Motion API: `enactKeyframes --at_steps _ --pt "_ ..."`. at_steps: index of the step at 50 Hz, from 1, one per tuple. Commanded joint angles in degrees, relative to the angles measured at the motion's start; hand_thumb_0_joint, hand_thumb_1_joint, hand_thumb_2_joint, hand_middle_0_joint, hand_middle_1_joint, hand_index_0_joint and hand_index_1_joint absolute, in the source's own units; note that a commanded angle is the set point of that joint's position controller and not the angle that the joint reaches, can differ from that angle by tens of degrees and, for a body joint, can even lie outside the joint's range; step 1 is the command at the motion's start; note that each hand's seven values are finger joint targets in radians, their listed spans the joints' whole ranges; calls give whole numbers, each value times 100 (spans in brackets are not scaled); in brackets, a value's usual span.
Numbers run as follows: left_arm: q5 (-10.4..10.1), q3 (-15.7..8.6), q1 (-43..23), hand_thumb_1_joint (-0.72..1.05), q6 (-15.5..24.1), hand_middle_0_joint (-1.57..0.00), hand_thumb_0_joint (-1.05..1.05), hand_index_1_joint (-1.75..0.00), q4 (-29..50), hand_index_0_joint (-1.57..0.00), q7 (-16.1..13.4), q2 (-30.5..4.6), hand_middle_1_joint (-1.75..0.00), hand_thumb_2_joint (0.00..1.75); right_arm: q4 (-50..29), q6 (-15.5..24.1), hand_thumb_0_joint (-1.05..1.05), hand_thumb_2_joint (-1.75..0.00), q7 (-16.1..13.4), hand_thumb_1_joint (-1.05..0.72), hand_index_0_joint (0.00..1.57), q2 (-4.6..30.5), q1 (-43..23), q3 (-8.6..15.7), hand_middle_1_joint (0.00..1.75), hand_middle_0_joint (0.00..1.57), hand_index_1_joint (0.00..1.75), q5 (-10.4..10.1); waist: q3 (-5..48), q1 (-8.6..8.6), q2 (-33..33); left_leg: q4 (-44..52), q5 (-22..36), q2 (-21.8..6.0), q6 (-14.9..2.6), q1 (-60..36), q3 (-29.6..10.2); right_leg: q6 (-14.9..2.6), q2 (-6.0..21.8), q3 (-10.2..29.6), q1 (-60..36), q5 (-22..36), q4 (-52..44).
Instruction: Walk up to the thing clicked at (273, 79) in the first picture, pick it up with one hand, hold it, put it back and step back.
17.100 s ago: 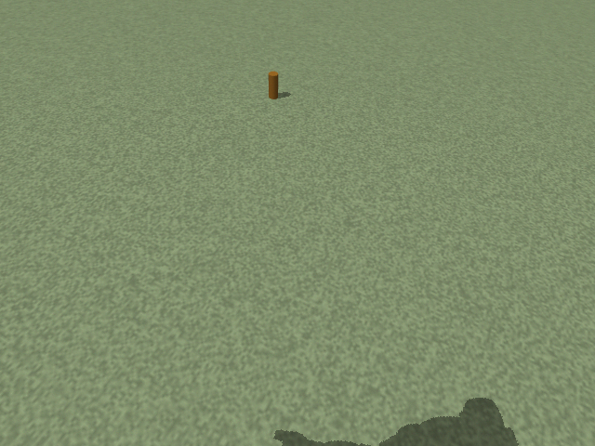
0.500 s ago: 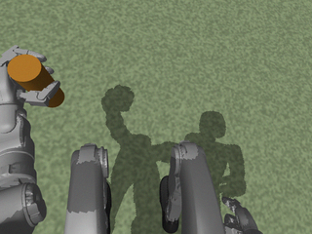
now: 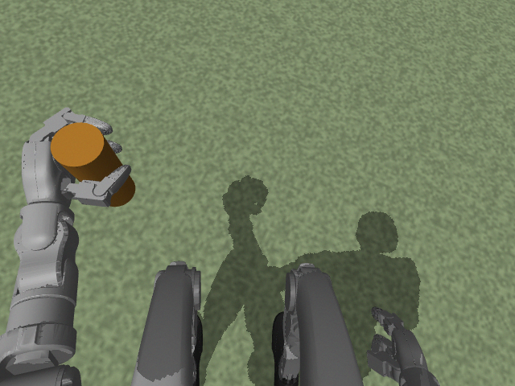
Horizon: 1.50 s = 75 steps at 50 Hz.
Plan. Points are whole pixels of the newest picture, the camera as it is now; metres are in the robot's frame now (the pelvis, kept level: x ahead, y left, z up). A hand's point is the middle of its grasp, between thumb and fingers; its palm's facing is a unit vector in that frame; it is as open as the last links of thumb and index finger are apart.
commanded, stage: lift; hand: left
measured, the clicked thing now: (100, 170) +0.41 +0.23 -0.01
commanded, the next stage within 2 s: hold in 1.28 s
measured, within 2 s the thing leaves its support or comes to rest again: neither
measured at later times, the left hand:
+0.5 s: hand (49, 106) +0.39 +0.21 +0.17, palm faces +0.18 -0.98 -0.05, open 8.4 cm
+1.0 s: hand (27, 59) +0.39 +0.19 +0.23, palm faces +0.18 -0.98 -0.04, open 8.4 cm
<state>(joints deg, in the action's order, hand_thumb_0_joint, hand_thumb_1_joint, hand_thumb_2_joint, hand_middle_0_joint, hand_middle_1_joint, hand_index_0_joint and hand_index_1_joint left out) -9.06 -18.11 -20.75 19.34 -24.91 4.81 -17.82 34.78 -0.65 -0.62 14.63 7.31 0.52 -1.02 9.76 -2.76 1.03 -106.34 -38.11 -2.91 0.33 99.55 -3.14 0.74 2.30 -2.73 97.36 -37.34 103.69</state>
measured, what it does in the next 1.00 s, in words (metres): rises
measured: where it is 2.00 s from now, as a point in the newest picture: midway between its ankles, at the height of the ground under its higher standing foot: (237, 369)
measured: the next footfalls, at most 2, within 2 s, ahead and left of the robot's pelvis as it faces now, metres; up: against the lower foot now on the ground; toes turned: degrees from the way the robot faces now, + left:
none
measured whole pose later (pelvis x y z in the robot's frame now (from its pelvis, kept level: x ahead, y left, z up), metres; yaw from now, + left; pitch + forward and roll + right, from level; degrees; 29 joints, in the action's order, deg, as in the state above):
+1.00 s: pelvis +0.05 +0.00 +0.20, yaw +2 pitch +13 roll -2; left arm -7.8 -8.3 -8.0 19.1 -22.6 -0.8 -11.5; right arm 36.7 1.0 -1.9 11.9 13.2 -0.4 -0.2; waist 4.5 -1.6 0.6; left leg -61.2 -28.0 -3.0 0.7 46.2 -0.6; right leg 0.9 1.7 -2.9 44.5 -27.0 58.7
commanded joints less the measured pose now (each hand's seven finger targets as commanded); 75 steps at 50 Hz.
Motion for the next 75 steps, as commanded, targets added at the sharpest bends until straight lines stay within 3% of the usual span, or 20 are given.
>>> enactKeyframes --at_steps 1,5,7,8,17,18,22,26,28,34,42,53,57,59,64,66,70,71,74,75 --pt "-130 -128 -1164 24 277 -124 0 -135 1813 -127 -220 -949 -136 120 -495 244 0 -90 -145 -91 20 919 508 405 30 20 30 -62 3340 -39 487 2022 1001 141 -129 -3186 -138 -239 -181 28 -2251 1181 -1893" --pt "-181 -220 -901 20 187 -124 0 -136 2362 -127 -434 -1043 -137 120 -645 284 0 -90 -208 -91 20 834 398 388 30 20 30 -104 3296 52 327 2447 1054 166 -144 -3441 -33 -182 -190 122 -3209 1250 -2480" --pt "-152 101 -669 21 130 -124 0 -136 2290 -127 -464 -732 -137 121 -578 317 0 -90 -225 -91 20 736 459 319 30 20 30 -106 3004 -72 323 2690 1171 178 -140 -3651 -52 -183 -216 68 -3317 1409 -2656" --pt "-159 -43 -646 22 115 -125 0 -136 2162 -127 -506 -827 -137 121 -546 334 0 -90 -250 -91 20 731 435 314 30 20 30 -115 2863 -47 221 2777 1144 180 -151 -3716 -49 -172 -218 84 -3442 1400 -2783" --pt "-33 401 -319 23 149 -126 0 -135 1373 -128 -440 -403 -136 121 -429 449 0 -90 -224 -91 20 648 555 258 30 20 30 -77 2011 -39 217 3722 1535 168 -104 -4666 -13 -196 -231 33 -4172 1730 -3681" --pt "-34 286 -574 21 232 -125 0 -135 1895 -128 -442 -643 -136 120 -526 464 0 -90 -213 -91 20 704 539 297 30 20 30 -62 2192 37 414 3779 1717 167 -87 -4841 16 -208 -231 38 -4355 1871 -3716" --pt "-73 412 -496 21 285 -125 0 -133 1788 -127 -442 -401 -134 118 -483 476 0 -90 -180 -91 20 668 621 283 30 20 30 -31 2147 17 490 4118 2140 147 -41 -5413 -8 -213 -251 -18 -4649 2199 -3956" --pt "-17 323 -438 22 399 -128 0 -135 1720 -129 -485 -507 -135 119 -507 480 0 -90 -173 -92 20 649 541 271 30 20 30 -15 1932 80 328 4416 2031 162 -61 -5538 45 -190 -240 -7 -5046 2156 -4269" --pt "-42 564 -467 20 453 -127 0 -134 1934 -129 -456 -289 -135 119 -508 481 0 -90 -164 -91 20 630 594 257 30 20 30 16 1987 29 395 4543 2140 173 -54 -5718 59 -189 -251 -19 -5197 2288 -4355" --pt "-20 676 -609 20 513 -127 0 -135 1974 -128 -524 -178 -135 120 -515 477 0 -90 -171 -92 20 613 546 247 30 20 30 36 1725 58 354 4952 1999 150 -25 -6088 44 -181 -253 -46 -5398 2137 -4704" --pt "21 578 -141 25 470 -126 0 -135 1554 -127 -575 -163 -135 121 -419 417 0 -90 -192 -91 20 525 622 228 30 20 30 66 1358 90 117 5321 2072 193 -51 -6196 153 -143 -269 -13 -6003 2267 -5152" --pt "8 716 -373 25 533 -122 0 -132 1904 -124 -586 -72 -133 120 -401 384 0 -90 -202 -91 20 493 651 225 30 20 30 94 1430 84 177 5601 2684 194 -42 -6769 239 -124 -259 27 -6617 2904 -5491" --pt "29 657 -82 23 477 -124 0 -134 1394 -125 -598 -1 -134 121 -340 343 0 -90 -198 -91 20 484 644 231 30 20 30 101 1173 90 39 5697 2667 200 -52 -6768 261 -112 -264 36 -6704 2905 -5621" --pt "42 703 -553 25 573 -123 0 -133 2034 -124 -614 -111 -133 120 -377 344 0 -90 -176 -91 20 522 632 262 30 20 30 108 1317 122 329 5794 2773 188 -6 -7020 246 -148 -265 7 -6714 2925 -5600" --pt "11 741 21 27 497 -125 0 -135 1247 -127 -603 164 -135 122 -351 318 0 -90 -165 -91 20 480 616 235 30 20 30 104 1002 70 -47 5895 2713 196 -33 -6940 250 -115 -284 -5 -6849 2918 -5759" --pt "35 701 -619 28 610 -125 0 -135 2065 -126 -614 -141 -135 123 -377 317 0 -90 -171 -91 20 555 625 287 30 20 30 108 1397 87 276 5906 2992 193 -11 -7273 275 -127 -270 19 -6987 3160 -5741" --pt "14 808 -170 25 526 -129 0 -136 1396 -130 -575 149 -136 116 -400 289 0 -90 -154 -93 20 491 577 243 30 20 30 98 1051 69 30 5951 2981 196 -39 -7166 287 -99 -279 21 -7023 3203 -5846" --pt "7 720 -467 27 588 -126 0 -133 1879 -128 -604 -23 -134 115 -366 285 0 -90 -154 -92 20 520 637 270 30 20 30 105 1255 100 116 5992 3031 187 -24 -7260 285 -114 -280 14 -7126 3222 -5842" --pt "14 744 -297 27 540 -126 0 -133 1714 -128 -620 39 -134 114 -361 273 0 -90 -161 -93 20 508 632 251 30 20 30 112 1167 105 80 6004 3100 204 -39 -7284 329 -90 -262 42 -7194 3352 -5930" --pt "13 864 -7 26 494 -125 0 -132 1251 -126 -615 276 -132 113 -374 265 0 -90 -144 -93 20 491 599 230 30 20 30 115 1027 29 -123 6020 3086 198 -48 -7224 318 -81 -273 28 -7197 3349 -5942"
